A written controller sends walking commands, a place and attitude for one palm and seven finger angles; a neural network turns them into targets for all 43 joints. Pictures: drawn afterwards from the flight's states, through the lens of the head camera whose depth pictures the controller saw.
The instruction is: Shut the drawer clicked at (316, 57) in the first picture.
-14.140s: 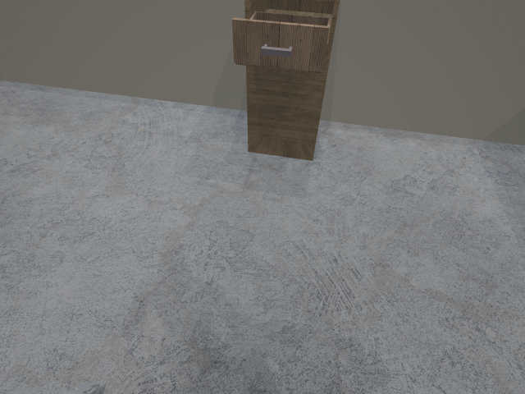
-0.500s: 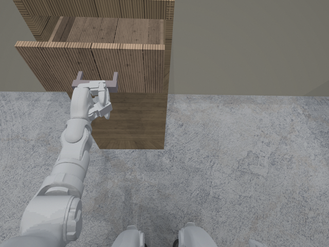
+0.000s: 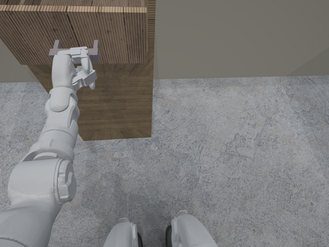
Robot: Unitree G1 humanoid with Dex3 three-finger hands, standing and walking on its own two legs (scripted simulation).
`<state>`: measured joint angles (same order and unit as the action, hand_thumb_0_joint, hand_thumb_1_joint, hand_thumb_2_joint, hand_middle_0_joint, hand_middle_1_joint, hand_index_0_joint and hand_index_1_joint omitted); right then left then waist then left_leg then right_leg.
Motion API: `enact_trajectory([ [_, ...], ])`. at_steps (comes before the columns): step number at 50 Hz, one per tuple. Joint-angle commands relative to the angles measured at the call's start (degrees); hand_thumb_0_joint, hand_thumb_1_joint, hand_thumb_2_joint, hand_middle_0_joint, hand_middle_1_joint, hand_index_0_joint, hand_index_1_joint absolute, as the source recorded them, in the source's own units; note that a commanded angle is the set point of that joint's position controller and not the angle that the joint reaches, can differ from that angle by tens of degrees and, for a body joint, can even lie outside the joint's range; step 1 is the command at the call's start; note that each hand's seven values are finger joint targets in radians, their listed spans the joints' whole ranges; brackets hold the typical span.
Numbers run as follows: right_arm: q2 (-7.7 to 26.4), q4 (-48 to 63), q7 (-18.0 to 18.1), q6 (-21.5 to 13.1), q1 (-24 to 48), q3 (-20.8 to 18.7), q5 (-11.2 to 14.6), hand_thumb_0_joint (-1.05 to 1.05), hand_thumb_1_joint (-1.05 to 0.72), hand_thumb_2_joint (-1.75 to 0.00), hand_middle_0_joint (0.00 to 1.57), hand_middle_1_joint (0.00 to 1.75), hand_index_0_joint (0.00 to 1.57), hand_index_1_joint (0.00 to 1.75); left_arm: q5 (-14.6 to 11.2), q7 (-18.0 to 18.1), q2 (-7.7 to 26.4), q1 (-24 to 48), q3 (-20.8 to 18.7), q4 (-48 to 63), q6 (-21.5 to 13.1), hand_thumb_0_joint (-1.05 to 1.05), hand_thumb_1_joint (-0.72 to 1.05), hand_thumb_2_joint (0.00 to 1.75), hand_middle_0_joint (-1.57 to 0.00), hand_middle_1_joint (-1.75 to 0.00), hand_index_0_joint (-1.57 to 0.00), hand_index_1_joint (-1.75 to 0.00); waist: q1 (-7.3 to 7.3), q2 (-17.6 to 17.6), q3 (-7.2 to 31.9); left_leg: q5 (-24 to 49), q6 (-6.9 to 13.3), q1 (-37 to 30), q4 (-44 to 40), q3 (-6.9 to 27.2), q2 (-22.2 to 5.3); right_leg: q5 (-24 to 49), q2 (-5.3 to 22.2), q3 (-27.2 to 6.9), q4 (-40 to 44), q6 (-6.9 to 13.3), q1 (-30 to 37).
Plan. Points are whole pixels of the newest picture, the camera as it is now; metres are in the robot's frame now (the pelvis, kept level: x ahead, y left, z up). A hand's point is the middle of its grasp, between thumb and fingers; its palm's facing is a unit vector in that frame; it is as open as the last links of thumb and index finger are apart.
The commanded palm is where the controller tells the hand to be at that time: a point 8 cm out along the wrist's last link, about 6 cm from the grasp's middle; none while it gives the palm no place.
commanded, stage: push the drawer shut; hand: left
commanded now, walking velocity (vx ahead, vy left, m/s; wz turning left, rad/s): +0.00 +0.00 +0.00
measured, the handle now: (76, 49) +0.59 +0.16 +0.08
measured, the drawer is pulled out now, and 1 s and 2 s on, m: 0.05 0.00 0.00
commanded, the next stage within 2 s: pull the fist back off the drawer in 0.64 s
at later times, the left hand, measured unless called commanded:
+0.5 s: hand (94, 55) +0.57 +0.12 +0.08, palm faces -0.01 -1.00 -0.05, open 3.2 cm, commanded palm +0.57 +0.16 +0.08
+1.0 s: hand (89, 53) +0.58 +0.13 +0.08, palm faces -0.02 -1.00 -0.03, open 3.2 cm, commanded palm +0.56 +0.17 +0.08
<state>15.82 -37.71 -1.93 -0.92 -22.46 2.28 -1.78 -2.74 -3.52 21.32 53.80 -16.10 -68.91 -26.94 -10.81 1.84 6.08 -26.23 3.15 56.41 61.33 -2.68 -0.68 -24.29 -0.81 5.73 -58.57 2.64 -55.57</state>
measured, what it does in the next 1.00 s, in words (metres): stands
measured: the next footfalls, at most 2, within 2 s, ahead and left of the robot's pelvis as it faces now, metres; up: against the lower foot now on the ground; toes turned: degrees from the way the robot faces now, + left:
none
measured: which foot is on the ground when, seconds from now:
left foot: down 0.00-1.00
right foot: down 0.00-1.00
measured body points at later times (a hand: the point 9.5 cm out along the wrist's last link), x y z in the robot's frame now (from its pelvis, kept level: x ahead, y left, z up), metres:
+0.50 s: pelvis +0.01 +0.00 -0.01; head +0.17 +0.02 +0.42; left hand +0.57 +0.17 +0.08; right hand -0.03 -0.25 -0.11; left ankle +0.02 +0.09 -0.66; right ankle +0.03 -0.10 -0.66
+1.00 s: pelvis -0.01 +0.01 -0.01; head +0.16 +0.04 +0.41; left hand +0.57 +0.19 +0.08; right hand -0.06 -0.25 -0.11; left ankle +0.02 +0.09 -0.66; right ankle +0.03 -0.10 -0.66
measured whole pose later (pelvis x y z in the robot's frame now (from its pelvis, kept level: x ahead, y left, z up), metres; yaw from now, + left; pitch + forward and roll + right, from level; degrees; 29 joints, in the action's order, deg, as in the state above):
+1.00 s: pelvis -0.01 +0.01 -0.01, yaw -1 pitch +26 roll -5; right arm 16.3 -36.7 -2.8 0.2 -25.3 4.5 -3.4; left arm 1.8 -4.3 31.8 69.1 -19.3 -78.0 -21.6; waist -16.3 2.6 5.6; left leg -26.6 3.8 65.3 65.3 -1.0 -1.7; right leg -23.2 -1.8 7.3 -59.4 2.2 -62.7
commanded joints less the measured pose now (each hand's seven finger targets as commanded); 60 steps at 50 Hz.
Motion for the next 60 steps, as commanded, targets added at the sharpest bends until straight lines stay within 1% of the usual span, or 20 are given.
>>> enact_trajectory([
  [1,9.6,3.0,0.4,-0.2,-9.7,-3.8,-0.3,0.00,-0.90,-0.90,0.20,0.30,0.20,0.30,0.1,0.9,12.1,34.3,-1.7,14.2,-4.0,0.00,0.90,0.90,-1.40,-1.60,-1.40,-1.60,-2.78,6.4,29.1,14.6,-1.1,-21.5,-7.4,7.4,-0.1,10.0,-1.5,-5.1,8.0,-1.2,8.6],
  [4,9.7,2.4,0.1,0.4,-10.4,-3.7,-0.5,0.00,-0.90,-0.90,0.20,0.30,0.20,0.30,0.5,1.3,9.5,36.1,0.3,11.8,-3.5,0.00,0.90,0.90,-1.40,-1.60,-1.40,-1.60,-4.37,5.4,26.3,14.2,-1.1,-21.3,-7.4,8.1,-0.4,9.2,-1.6,-4.6,8.2,-1.3,5.9],
  [7,10.3,2.3,0.3,0.8,-11.4,-3.6,-0.6,0.00,-0.90,-0.90,0.20,0.30,0.20,0.30,1.2,2.1,14.8,38.2,-3.0,10.8,-3.0,0.00,0.90,0.90,-1.40,-1.60,-1.40,-1.60,-4.97,3.5,25.9,12.0,-0.5,-17.3,-6.9,7.4,-0.2,8.3,-1.6,-5.3,8.6,-1.5,7.7],
  [9,10.0,2.5,0.2,1.0,-11.6,-3.4,-0.7,0.00,-0.90,-0.90,0.20,0.30,0.20,0.30,1.9,2.0,13.8,39.7,-1.7,10.5,-3.1,0.00,0.90,0.90,-1.40,-1.60,-1.40,-1.60,-5.05,7.0,26.7,13.0,-0.8,-18.9,-6.7,7.8,-0.2,8.5,-1.6,-5.1,8.0,-1.3,6.0],
  [14,10.4,1.9,0.1,1.3,-13.1,-3.4,-1.3,0.00,-0.90,-0.90,0.20,0.30,0.20,0.30,2.5,2.4,14.8,43.3,-2.2,9.7,-2.4,0.00,0.90,0.90,-1.40,-1.60,-1.40,-1.60,-6.44,7.5,28.8,15.9,-0.8,-20.3,-5.4,8.4,-0.5,10.0,-1.7,-4.6,7.4,-1.4,4.5],
  [15,10.6,1.7,0.1,1.6,-13.6,-3.4,-1.4,0.00,-0.90,-0.90,0.20,0.30,0.20,0.30,2.8,2.5,16.8,43.4,-3.5,9.3,-2.3,0.00,0.90,0.90,-1.40,-1.60,-1.40,-1.60,-6.26,7.5,29.5,16.8,-0.8,-20.3,-5.2,8.5,-0.6,10.7,-1.7,-4.7,7.2,-1.4,4.9],
  [19,10.4,1.7,-0.3,2.1,-14.3,-3.3,-1.6,0.00,-0.90,-0.90,0.20,0.30,0.20,0.30,2.9,2.1,16.2,44.7,-2.9,9.4,-1.6,0.00,0.90,0.90,-1.40,-1.60,-1.40,-1.60,-6.57,9.4,31.2,20.2,-0.9,-21.7,-4.5,8.6,-0.7,13.2,-2.0,-4.5,6.9,-1.3,5.0],
  [20,10.7,1.6,-0.3,2.4,-14.6,-3.3,-1.6,0.00,-0.90,-0.90,0.20,0.30,0.20,0.30,3.1,2.1,18.6,44.2,-4.7,8.9,-1.5,0.00,0.90,0.90,-1.40,-1.60,-1.40,-1.60,-6.18,8.9,31.6,20.1,-1.0,-21.3,-4.4,8.5,-0.8,13.1,-2.0,-4.5,6.9,-1.3,5.5],
  [23,10.5,1.8,-0.4,2.9,-15.1,-3.2,-1.5,0.00,-0.90,-0.90,0.20,0.30,0.20,0.30,3.0,1.8,16.7,45.3,-3.1,8.0,-0.7,0.00,0.90,0.90,-1.40,-1.60,-1.40,-1.60,-7.49,8.6,30.0,20.5,-0.7,-20.8,-4.3,8.6,-0.8,13.8,-2.2,-4.5,7.2,-1.4,5.0],
  [25,10.8,1.4,-0.1,3.0,-15.5,-3.2,-1.5,0.00,-0.90,-0.90,0.20,0.30,0.20,0.30,3.2,2.1,19.1,47.7,-4.5,8.1,-0.6,0.00,0.90,0.90,-1.40,-1.60,-1.40,-1.60,-8.09,8.0,29.6,18.8,-0.6,-19.8,-4.1,8.5,-0.9,12.4,-2.2,-4.6,7.6,-1.6,4.5],
  [28,10.6,1.0,0.0,2.6,-15.5,-2.9,-1.6,0.00,-0.90,-0.90,0.20,0.30,0.20,0.30,3.3,2.4,17.4,51.0,-2.4,8.0,-0.4,0.00,0.90,0.90,-1.40,-1.60,-1.40,-1.60,-9.30,9.6,27.5,16.2,-0.5,-19.2,-4.3,8.8,-0.9,10.0,-2.2,-4.5,7.9,-1.5,2.3],
  [36,11.3,0.5,0.7,1.1,-15.5,-2.1,-1.4,0.00,-0.90,-0.90,0.20,0.30,0.20,0.30,2.9,2.2,19.6,54.6,-1.8,6.3,0.0,0.00,0.90,0.90,-1.40,-1.60,-1.40,-1.60,-11.11,11.1,28.0,11.5,-0.3,-17.0,-4.1,9.0,-1.0,6.1,-2.3,-4.7,8.2,-1.6,0.7],
  [37,11.5,0.4,0.9,0.9,-15.6,-2.0,-1.4,0.00,-0.90,-0.90,0.20,0.30,0.20,0.30,2.9,2.3,21.6,54.8,-3.3,6.2,0.2,0.00,0.90,0.90,-1.40,-1.60,-1.40,-1.60,-10.89,10.9,27.8,10.4,-0.3,-16.1,-4.2,9.0,-1.1,5.3,-2.3,-4.7,8.3,-1.6,1.2],
  [44,11.8,1.5,0.2,0.6,-15.5,-1.8,-1.5,0.00,-0.90,-0.90,0.20,0.30,0.20,0.30,2.9,1.1,20.5,52.2,-3.1,4.2,1.2,0.00,0.90,0.90,-1.40,-1.60,-1.40,-1.60,-9.74,11.7,28.6,9.5,-0.6,-16.9,-4.5,10.0,-1.0,4.4,-2.3,-4.2,7.7,-1.2,0.2],
  [46,12.0,1.9,0.1,0.8,-15.6,-1.8,-1.6,0.00,-0.90,-0.90,0.20,0.30,0.20,0.30,2.7,1.1,24.0,51.0,-6.1,5.0,1.4,0.00,0.90,0.90,-1.40,-1.60,-1.40,-1.60,-8.46,10.6,29.7,9.9,-0.5,-15.2,-4.3,9.4,-0.9,4.7,-2.3,-4.5,7.6,-1.2,2.9],
  [47,11.6,2.2,0.0,0.8,-15.3,-1.9,-1.5,0.00,-0.90,-0.90,0.20,0.30,0.20,0.30,2.7,0.7,21.8,50.6,-4.4,5.5,1.5,0.00,0.90,0.90,-1.40,-1.60,-1.40,-1.60,-8.54,11.1,29.7,9.8,-0.5,-15.4,-4.4,9.3,-0.9,4.6,-2.3,-4.5,7.7,-1.2,2.9],
  [53,11.6,3.1,-0.7,1.7,-14.9,-2.4,-1.3,0.00,-0.90,-0.90,0.20,0.30,0.20,0.30,2.3,0.2,19.9,43.0,-4.7,8.0,1.0,0.00,0.90,0.90,-1.40,-1.60,-1.40,-1.60,-6.07,11.3,29.3,12.2,-1.0,-19.3,-5.9,9.9,-1.3,6.0,-2.4,-3.6,7.3,-0.9,2.2],
  [55,11.8,3.6,-0.8,2.2,-14.7,-2.6,-1.2,0.00,-0.90,-0.90,0.20,0.30,0.20,0.30,2.5,0.6,21.7,39.8,-6.5,8.5,1.1,0.00,0.90,0.90,-1.40,-1.60,-1.40,-1.60,-4.79,10.1,29.3,12.7,-1.2,-19.4,-6.4,9.8,-1.5,6.2,-2.4,-3.4,7.3,-0.9,3.2],
  [57,11.5,3.9,-1.0,2.5,-14.5,-2.8,-1.1,0.00,-0.90,-0.90,0.20,0.30,0.20,0.30,2.1,0.8,19.7,37.7,-5.9,9.4,1.2,0.00,0.90,0.90,-1.40,-1.60,-1.40,-1.60,-4.58,8.3,29.0,13.3,-1.0,-19.2,-6.5,9.2,-1.4,6.9,-2.4,-3.6,7.8,-1.1,4.5],
  [60,11.0,4.8,-1.2,3.2,-14.3,-3.3,-1.0,0.00,-0.90,-0.90,0.20,0.30,0.20,0.30,1.8,0.8,18.7,32.3,-6.3,12.8,0.4,0.00,0.90,0.90,-1.40,-1.60,-1.40,-1.60,-2.23,9.7,31.5,19.5,-1.7,-23.3,-7.2,8.8,-1.4,11.1,-2.6,-3.1,7.4,-0.8,6.7],
])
